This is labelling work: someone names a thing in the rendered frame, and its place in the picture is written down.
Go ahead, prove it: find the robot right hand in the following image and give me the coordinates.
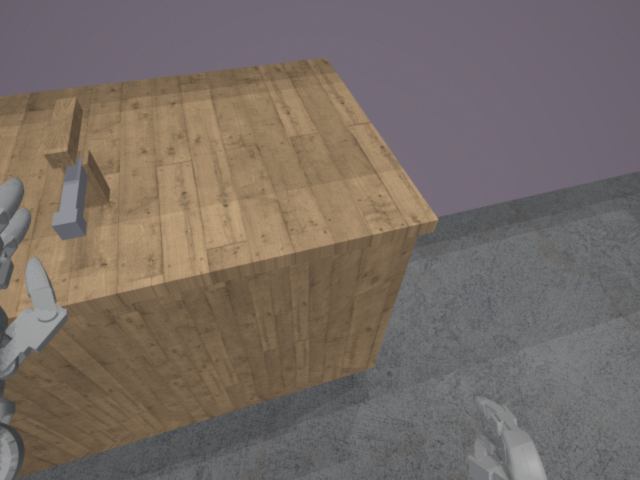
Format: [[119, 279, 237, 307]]
[[468, 396, 547, 480]]

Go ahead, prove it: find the robot left hand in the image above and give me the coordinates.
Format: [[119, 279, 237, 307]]
[[0, 177, 68, 398]]

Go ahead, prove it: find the left robot forearm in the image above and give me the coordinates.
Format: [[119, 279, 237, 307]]
[[0, 398, 25, 480]]

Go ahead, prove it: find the tap lever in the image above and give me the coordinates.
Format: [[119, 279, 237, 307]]
[[52, 157, 88, 240]]

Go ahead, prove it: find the counter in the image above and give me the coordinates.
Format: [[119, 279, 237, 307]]
[[0, 58, 438, 479]]

